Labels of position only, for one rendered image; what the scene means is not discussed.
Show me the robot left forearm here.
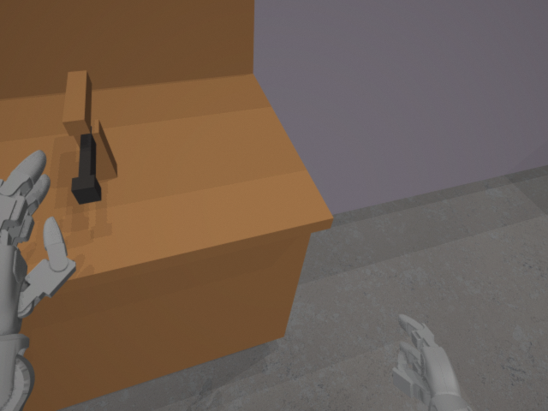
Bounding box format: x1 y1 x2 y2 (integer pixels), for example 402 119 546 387
0 334 35 411

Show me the left robot hand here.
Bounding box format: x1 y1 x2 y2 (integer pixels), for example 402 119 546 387
0 150 76 336

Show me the tap lever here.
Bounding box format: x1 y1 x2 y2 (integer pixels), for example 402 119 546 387
71 126 101 205

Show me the right robot hand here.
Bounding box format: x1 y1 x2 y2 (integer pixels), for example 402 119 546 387
392 314 462 407

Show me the robot right forearm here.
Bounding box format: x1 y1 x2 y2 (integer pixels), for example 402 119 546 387
428 394 473 411

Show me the counter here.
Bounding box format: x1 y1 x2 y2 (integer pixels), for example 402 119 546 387
0 0 334 411

